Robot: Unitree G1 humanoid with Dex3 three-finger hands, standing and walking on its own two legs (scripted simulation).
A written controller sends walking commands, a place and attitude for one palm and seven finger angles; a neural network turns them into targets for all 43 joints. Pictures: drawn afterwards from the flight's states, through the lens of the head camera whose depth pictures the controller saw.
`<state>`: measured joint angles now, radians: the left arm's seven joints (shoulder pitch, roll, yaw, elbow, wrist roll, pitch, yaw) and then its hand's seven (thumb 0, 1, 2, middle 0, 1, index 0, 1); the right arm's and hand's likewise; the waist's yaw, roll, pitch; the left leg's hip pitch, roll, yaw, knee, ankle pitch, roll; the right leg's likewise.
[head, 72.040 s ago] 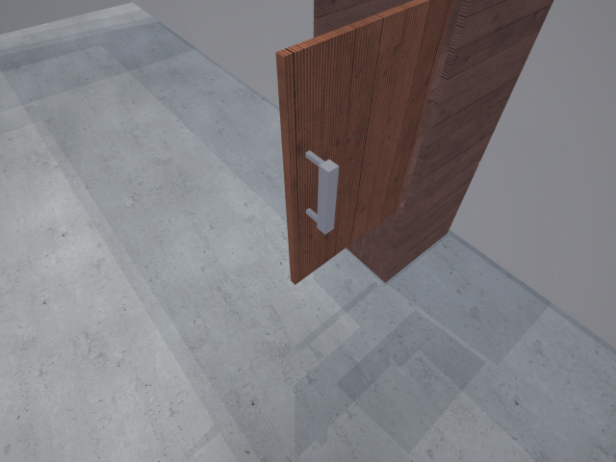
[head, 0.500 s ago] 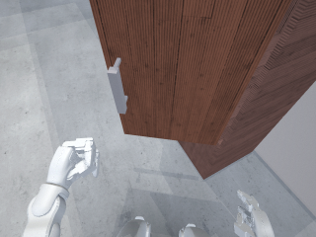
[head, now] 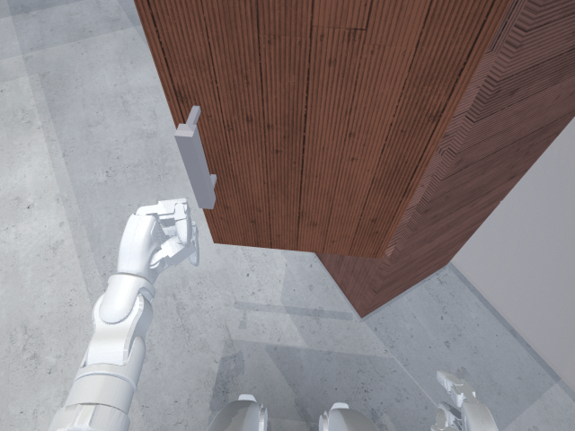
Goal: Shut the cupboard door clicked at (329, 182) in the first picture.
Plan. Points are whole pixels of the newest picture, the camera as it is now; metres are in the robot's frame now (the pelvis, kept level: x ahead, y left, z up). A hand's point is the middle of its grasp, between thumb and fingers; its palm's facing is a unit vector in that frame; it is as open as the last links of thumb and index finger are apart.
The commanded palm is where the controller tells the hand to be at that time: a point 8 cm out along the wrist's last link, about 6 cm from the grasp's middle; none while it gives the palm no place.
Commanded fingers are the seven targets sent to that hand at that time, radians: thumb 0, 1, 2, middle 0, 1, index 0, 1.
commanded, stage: bring the fist close to the handle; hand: left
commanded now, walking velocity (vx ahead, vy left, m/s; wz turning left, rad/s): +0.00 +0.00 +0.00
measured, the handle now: (201, 160) +0.50 +0.16 +0.05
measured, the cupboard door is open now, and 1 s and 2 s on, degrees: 54 54 39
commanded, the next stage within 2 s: push the door shut along its arc in 0.62 s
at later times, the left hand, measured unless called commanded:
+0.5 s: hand (205, 224) +0.38 +0.13 +0.06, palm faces -0.07 -1.00 -0.04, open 3.1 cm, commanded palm +0.36 +0.19 +0.06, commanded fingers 0.00 0.90 0.90 -1.30 -1.50 -1.30 -1.50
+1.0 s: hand (216, 198) +0.42 +0.12 +0.06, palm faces -0.13 -0.99 -0.03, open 3.1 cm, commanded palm +0.41 +0.18 +0.06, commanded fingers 0.00 0.90 0.90 -1.30 -1.50 -1.30 -1.50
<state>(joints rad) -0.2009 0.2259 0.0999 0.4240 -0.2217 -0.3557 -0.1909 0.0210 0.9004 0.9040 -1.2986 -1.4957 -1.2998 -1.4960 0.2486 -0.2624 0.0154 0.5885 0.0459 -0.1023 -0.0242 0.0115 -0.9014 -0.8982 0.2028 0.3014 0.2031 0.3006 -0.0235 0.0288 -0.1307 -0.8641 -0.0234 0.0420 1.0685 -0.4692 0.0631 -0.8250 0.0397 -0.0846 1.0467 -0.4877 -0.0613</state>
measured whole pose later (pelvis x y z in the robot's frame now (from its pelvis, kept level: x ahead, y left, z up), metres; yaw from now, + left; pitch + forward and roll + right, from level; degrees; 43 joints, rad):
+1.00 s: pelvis -0.01 +0.00 -0.01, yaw +0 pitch +17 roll -1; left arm -0.63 0.26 0.15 0.90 -0.16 -0.45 -0.19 0.02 0.90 0.90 -1.30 -1.50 -1.30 -1.50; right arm 0.28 -0.26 0.02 0.63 0.03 -0.04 0.00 0.01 -0.90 -0.90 0.20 0.30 0.20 0.30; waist -0.07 0.03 -0.12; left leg -0.93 -0.02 0.05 1.08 -0.45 0.06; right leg -0.90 0.04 -0.08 1.06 -0.47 -0.06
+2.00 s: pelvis -0.01 +0.01 -0.04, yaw -3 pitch +28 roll -4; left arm -1.22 0.48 0.22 1.31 -0.06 -0.33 -0.34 0.02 0.90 0.90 -1.30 -1.50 -1.30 -1.50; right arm 0.41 -0.28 0.04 0.67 0.01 -0.05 0.02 0.00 -0.90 -0.90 0.20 0.30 0.20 0.30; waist -0.25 0.07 -0.13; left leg -1.23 0.01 0.04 1.24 -0.50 0.08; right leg -1.17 0.07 -0.10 1.18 -0.49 -0.06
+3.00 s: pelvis +0.00 -0.01 -0.05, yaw -3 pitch +32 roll -3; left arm -1.31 0.38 0.28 1.29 0.14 -0.33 0.20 0.01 0.89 0.93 -1.29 -1.50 -1.29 -1.50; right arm 0.46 -0.22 0.02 0.67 -0.10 -0.04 0.14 0.00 -0.90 -0.90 0.20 0.30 0.20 0.30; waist -0.28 0.10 -0.14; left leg -1.32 0.02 0.03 1.28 -0.51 0.05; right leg -1.28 0.08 -0.10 1.23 -0.51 -0.08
